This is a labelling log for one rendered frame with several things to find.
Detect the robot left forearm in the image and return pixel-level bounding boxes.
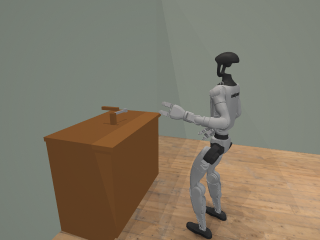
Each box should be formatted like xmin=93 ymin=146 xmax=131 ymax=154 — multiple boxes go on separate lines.
xmin=183 ymin=111 xmax=228 ymax=130

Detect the counter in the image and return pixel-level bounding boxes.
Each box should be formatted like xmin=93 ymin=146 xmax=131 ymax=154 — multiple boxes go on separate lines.
xmin=43 ymin=106 xmax=161 ymax=240

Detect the robot left upper arm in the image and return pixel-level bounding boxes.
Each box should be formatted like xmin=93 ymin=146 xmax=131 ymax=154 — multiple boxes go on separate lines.
xmin=209 ymin=85 xmax=231 ymax=131

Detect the robot right thigh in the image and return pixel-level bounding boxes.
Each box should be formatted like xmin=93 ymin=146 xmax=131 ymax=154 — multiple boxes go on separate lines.
xmin=206 ymin=142 xmax=233 ymax=184

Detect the tap lever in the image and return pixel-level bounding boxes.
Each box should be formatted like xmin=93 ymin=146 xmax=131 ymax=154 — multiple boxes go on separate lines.
xmin=115 ymin=108 xmax=128 ymax=115

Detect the right robot hand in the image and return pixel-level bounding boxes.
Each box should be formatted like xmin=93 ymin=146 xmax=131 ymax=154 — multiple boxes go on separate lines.
xmin=198 ymin=127 xmax=216 ymax=140

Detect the robot right upper arm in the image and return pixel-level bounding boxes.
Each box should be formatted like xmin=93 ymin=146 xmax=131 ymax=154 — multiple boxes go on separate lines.
xmin=235 ymin=84 xmax=242 ymax=118

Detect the robot right shin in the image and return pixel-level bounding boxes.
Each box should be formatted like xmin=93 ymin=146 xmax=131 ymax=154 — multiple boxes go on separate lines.
xmin=206 ymin=172 xmax=222 ymax=214

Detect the left robot hand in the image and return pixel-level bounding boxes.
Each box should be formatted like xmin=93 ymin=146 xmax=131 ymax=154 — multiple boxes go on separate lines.
xmin=158 ymin=101 xmax=186 ymax=120

